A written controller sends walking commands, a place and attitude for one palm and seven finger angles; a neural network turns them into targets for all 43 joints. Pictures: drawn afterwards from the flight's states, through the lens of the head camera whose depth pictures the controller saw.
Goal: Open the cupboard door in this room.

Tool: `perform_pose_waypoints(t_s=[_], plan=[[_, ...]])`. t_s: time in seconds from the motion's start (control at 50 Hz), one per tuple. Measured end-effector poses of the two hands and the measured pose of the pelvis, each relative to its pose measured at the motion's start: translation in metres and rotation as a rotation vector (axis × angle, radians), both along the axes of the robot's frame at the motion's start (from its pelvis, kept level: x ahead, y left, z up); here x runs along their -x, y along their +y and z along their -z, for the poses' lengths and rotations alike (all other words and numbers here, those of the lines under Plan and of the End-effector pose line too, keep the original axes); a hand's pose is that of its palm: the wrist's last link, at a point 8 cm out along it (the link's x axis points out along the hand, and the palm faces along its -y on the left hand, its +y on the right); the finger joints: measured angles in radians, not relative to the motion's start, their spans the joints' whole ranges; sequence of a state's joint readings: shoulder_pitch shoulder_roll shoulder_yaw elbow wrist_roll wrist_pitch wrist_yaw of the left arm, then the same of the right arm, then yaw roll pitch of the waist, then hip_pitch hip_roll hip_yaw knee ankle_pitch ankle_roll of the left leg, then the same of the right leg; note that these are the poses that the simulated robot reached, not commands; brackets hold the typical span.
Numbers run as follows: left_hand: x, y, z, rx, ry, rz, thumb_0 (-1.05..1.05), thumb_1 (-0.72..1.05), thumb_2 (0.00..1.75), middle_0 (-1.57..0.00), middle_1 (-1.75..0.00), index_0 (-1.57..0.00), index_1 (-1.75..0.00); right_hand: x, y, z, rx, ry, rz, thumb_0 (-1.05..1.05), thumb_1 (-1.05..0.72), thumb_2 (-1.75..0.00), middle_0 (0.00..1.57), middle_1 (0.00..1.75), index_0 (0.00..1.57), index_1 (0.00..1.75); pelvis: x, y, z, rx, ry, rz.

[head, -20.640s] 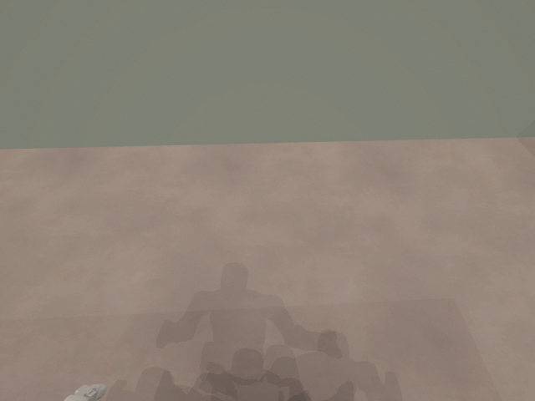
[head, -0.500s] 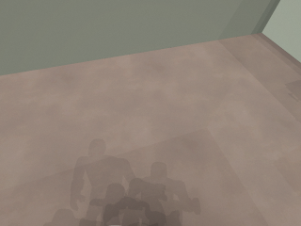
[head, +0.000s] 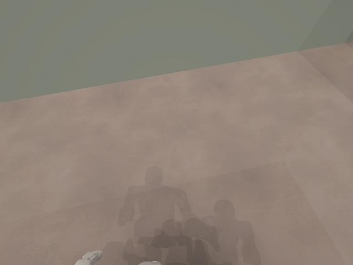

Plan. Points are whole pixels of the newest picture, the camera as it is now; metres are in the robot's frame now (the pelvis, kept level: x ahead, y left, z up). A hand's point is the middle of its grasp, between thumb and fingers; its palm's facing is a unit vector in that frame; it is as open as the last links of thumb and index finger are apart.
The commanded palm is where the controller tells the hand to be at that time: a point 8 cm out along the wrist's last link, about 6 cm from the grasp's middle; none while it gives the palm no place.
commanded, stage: turn or walk to find it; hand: left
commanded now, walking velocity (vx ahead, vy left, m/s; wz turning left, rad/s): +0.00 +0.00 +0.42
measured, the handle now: out of the picture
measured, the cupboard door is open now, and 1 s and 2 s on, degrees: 0 0 0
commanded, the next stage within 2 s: stand and wait in 0.46 s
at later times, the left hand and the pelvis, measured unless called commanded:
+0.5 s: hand out of the picture -0.06 +0.24 -0.18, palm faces +0.28 -0.93 -0.26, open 7.4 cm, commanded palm none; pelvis -0.02 +0.03 -0.01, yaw +13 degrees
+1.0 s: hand out of the picture -0.01 +0.20 -0.16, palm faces +0.14 -0.97 -0.22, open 7.4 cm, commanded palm none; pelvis -0.02 +0.01 +0.00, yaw +4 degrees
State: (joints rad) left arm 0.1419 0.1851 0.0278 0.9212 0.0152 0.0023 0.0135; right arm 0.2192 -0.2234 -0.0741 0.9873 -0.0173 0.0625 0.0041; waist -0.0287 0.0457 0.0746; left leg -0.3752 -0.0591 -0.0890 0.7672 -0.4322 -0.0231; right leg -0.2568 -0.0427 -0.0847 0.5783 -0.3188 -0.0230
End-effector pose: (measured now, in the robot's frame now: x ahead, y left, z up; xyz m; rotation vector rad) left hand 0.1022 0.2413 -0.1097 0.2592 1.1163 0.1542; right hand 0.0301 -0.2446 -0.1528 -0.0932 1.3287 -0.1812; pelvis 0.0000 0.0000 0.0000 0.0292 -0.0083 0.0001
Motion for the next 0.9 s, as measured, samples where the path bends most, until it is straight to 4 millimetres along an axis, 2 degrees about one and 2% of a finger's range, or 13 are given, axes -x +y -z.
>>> perform_pose_waypoints(t_s=[0.14,0.26,0.34,0.44,0.5,0.6,0.72,0.8,0.9], plan=[[0.044,-0.016,-0.004,0.013,0.049,-0.09,0.0,0.91,0.9,-0.2,-0.3,-0.2,-0.3,-0.003,-0.02,-0.005,0.005,0.037,-0.065,0.01,-0.91,-0.9,0.2,0.3,0.2,0.3,0.005,-0.012,-0.008,-0.018,-0.012,-0.073],[0.087,-0.008,0.002,0.022,0.106,-0.183,0.0,0.91,0.9,-0.21,-0.3,-0.2,-0.3,-0.021,-0.017,-0.01,0.025,0.055,-0.149,0.01,-0.91,-0.9,0.2,0.3,0.2,0.3,0.008,-0.01,-0.009,-0.019,-0.004,-0.132],[0.121,0.006,0.011,0.034,0.153,-0.248,0.0,0.91,0.9,-0.21,-0.3,-0.2,-0.3,-0.048,0.0,-0.014,0.042,0.022,-0.226,0.01,-0.91,-0.9,0.2,0.3,0.2,0.3,0.013,-0.001,-0.006,-0.011,0.001,-0.169],[0.166,0.033,0.033,0.06,0.212,-0.334,0.0,0.91,0.9,-0.2,-0.3,-0.2,-0.3,-0.089,0.035,-0.02,0.074,-0.093,-0.325,0.01,-0.91,-0.9,0.2,0.3,0.2,0.3,0.02,0.022,0.006,0.025,0.005,-0.22],[0.184,0.047,0.04,0.064,0.254,-0.369,0.0,0.91,0.9,-0.2,-0.3,-0.2,-0.3,-0.103,0.056,-0.029,0.081,-0.149,-0.369,0.01,-0.91,-0.9,0.2,0.3,0.2,0.3,0.024,0.03,0.006,0.019,-0.002,-0.233],[0.187,0.054,0.032,0.078,0.243,-0.388,0.0,0.91,0.9,-0.2,-0.3,-0.2,-0.3,-0.109,0.078,-0.041,0.078,-0.177,-0.398,0.01,-0.9,-0.9,0.2,0.3,0.2,0.3,0.025,0.037,-0.005,0.03,-0.01,-0.242],[0.176,0.04,0.029,0.098,0.247,-0.347,0.0,0.91,0.9,-0.2,-0.3,-0.19,-0.3,-0.099,0.09,-0.034,0.024,-0.179,-0.35,0.01,-0.9,-0.9,0.21,0.3,0.21,0.3,0.02,0.039,-0.007,0.022,-0.022,-0.2],[0.16,0.024,0.029,0.101,0.255,-0.294,0.0,0.91,0.9,-0.2,-0.3,-0.2,-0.3,-0.082,0.078,-0.019,-0.008,-0.154,-0.268,0.0,-0.9,-0.9,0.21,0.3,0.21,0.3,0.017,0.031,-0.002,0.012,-0.028,-0.15],[0.137,0.008,0.029,0.079,0.228,-0.236,0.0,0.91,0.9,-0.2,-0.3,-0.2,-0.3,-0.053,0.043,0.002,0.0,-0.079,-0.174,0.0,-0.91,-0.9,0.21,0.3,0.21,0.3,0.017,0.017,0.007,0.02,-0.023,-0.108]])
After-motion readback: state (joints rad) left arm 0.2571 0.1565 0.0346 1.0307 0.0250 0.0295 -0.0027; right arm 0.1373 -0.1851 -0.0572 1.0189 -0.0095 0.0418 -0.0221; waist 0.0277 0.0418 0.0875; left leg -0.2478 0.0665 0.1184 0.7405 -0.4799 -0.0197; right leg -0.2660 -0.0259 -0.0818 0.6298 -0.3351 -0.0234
